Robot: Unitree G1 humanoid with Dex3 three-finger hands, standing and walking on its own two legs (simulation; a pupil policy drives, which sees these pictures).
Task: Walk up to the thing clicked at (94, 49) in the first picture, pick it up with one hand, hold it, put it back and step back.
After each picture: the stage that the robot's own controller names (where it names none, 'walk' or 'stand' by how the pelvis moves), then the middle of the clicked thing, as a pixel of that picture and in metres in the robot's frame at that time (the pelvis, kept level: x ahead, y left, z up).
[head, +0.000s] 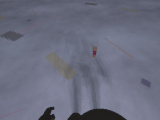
stand; (94, 52) +1.29 -0.01 -0.65
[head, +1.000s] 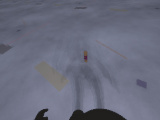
walk; (85, 56) +1.15 +0.23 -0.62
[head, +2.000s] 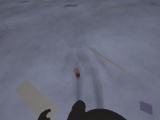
walk; (77, 73) +0.69 +0.31 -0.64
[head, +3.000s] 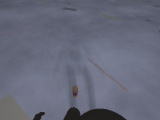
walk; (75, 92) +0.44 +0.18 -0.63
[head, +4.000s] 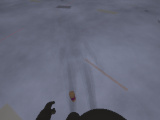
stand; (72, 96) +0.35 +0.23 -0.65
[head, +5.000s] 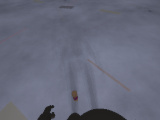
stand; (75, 96) +0.36 +0.21 -0.66
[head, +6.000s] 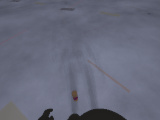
stand; (75, 96) +0.38 +0.21 -0.66
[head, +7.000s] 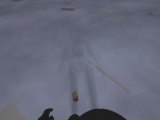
stand; (75, 97) +0.36 +0.20 -0.66
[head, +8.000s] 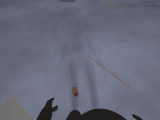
go down; (75, 92) +0.37 +0.20 -0.65
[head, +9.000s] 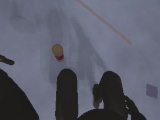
go down; (59, 54) +0.45 +0.24 -0.23
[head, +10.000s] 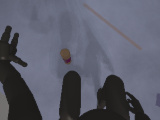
close in; (66, 57) +0.44 +0.23 -0.26
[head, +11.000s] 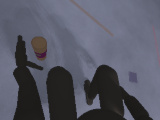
close in; (40, 51) +0.43 +0.27 -0.16
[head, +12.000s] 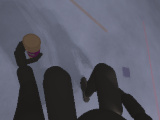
close; (33, 49) +0.43 +0.28 -0.15
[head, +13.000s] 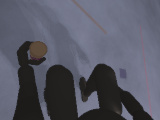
lift; (37, 53) +0.39 +0.27 -0.16
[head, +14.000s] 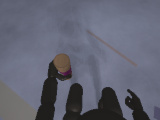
lift; (65, 69) +0.32 +0.19 +0.03
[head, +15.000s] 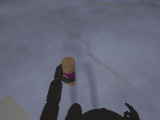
hold; (69, 73) +0.31 +0.16 +0.04
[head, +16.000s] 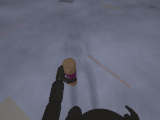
hold; (71, 74) +0.31 +0.16 +0.03
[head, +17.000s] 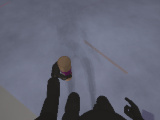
crouch; (66, 70) +0.34 +0.18 -0.02
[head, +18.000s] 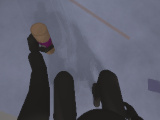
lower; (45, 42) +0.49 +0.26 -0.04
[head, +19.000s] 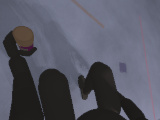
lower; (26, 44) +0.46 +0.29 -0.15
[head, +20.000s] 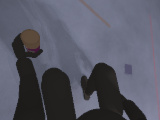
lower; (33, 46) +0.44 +0.28 -0.16
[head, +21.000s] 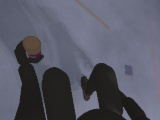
lower; (34, 52) +0.41 +0.27 -0.17
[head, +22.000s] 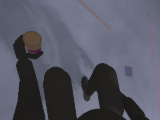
lower; (34, 47) +0.43 +0.28 -0.15
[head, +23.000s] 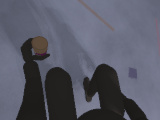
open; (40, 51) +0.42 +0.26 -0.17
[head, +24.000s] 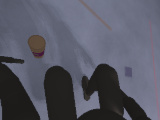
stand; (38, 49) +0.42 +0.27 -0.17
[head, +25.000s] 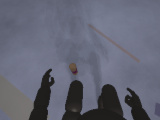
walk; (74, 69) +0.43 +0.20 -0.41
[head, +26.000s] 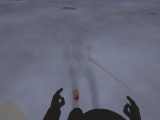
stand; (76, 95) +0.38 +0.18 -0.59
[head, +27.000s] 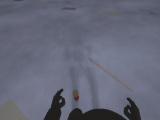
stand; (76, 96) +0.38 +0.19 -0.60
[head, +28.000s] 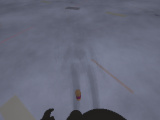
stand; (78, 95) +0.39 +0.17 -0.64
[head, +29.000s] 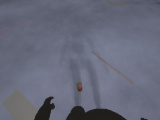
walk; (79, 87) +0.43 +0.14 -0.63
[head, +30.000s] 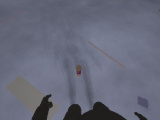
walk; (78, 71) +0.64 +0.16 -0.64
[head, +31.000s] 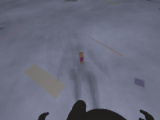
stand; (81, 58) +0.98 +0.28 -0.63
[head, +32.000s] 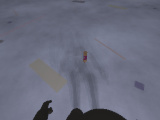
stand; (85, 57) +1.07 +0.16 -0.64
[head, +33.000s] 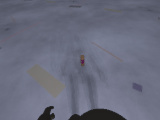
stand; (82, 60) +1.04 +0.20 -0.66
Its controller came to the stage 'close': yes
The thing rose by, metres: 0.68
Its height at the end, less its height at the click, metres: +0.00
